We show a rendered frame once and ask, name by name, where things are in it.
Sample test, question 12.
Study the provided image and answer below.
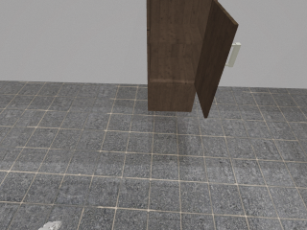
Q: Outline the robot left hand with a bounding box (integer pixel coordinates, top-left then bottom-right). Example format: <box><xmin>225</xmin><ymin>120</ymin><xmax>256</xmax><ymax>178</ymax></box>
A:
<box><xmin>38</xmin><ymin>220</ymin><xmax>62</xmax><ymax>230</ymax></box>

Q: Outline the handle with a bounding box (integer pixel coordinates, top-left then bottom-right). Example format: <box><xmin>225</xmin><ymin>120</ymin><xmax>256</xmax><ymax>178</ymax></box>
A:
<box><xmin>225</xmin><ymin>42</ymin><xmax>241</xmax><ymax>67</ymax></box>

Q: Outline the cupboard door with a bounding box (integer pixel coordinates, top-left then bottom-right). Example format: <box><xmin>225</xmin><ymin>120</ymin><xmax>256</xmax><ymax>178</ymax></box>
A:
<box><xmin>194</xmin><ymin>0</ymin><xmax>239</xmax><ymax>119</ymax></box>

